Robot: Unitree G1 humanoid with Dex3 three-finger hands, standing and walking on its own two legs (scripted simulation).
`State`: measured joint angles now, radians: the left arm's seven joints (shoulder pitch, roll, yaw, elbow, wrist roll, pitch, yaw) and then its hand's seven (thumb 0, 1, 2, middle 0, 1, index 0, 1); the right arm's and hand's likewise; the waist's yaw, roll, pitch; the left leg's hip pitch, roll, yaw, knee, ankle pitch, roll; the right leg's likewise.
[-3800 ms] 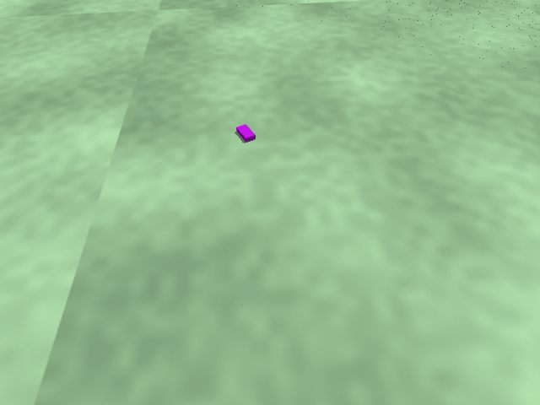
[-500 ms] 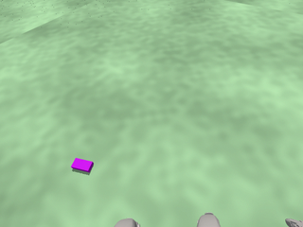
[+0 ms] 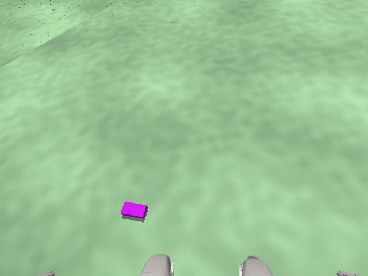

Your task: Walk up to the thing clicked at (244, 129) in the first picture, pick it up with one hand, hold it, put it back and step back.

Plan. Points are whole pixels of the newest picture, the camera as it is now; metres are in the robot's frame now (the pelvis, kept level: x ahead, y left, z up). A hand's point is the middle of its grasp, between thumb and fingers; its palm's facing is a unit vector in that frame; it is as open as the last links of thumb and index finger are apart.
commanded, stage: walk up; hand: left
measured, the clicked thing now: (134, 210) +0.52 +0.39 -0.71
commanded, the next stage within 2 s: none
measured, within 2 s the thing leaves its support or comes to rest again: neither
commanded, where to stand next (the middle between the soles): +0.11 +0.20 m, yaw -7 degrees
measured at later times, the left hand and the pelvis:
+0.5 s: hand out of the picture +0.08 +0.51 -0.12, palm faces -0.06 -0.84 -0.54, open 7.3 cm; pelvis +0.01 +0.22 +0.00, yaw -3 degrees
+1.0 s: hand out of the picture +0.17 +0.55 -0.14, palm faces -0.17 -0.92 -0.34, open 7.3 cm; pelvis +0.02 +0.29 +0.03, yaw -9 degrees
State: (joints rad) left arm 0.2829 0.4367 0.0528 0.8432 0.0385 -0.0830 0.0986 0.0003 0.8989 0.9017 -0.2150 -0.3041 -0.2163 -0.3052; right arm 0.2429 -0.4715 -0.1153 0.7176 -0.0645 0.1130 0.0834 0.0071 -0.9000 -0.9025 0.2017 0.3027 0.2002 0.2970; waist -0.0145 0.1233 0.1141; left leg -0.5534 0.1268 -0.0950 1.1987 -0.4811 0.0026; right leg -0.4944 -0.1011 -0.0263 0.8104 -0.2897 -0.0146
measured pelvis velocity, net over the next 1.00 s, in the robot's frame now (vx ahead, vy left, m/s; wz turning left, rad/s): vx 0.02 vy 0.29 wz -0.16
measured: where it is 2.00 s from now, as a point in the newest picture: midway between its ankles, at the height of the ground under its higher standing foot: outside the picture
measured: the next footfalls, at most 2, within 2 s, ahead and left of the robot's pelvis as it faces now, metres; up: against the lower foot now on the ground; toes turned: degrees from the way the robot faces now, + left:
left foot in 0.08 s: +0.06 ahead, +0.25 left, +0.00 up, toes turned +2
right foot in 0.36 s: +0.12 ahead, +0.07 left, +0.00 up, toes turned -7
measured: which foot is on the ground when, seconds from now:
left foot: up 0.00-0.06, down 0.08-0.36, up 0.38-0.56, down 0.58-1.00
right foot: down 0.00-0.10, up 0.12-0.34, down 0.36-0.60, up 0.62-1.00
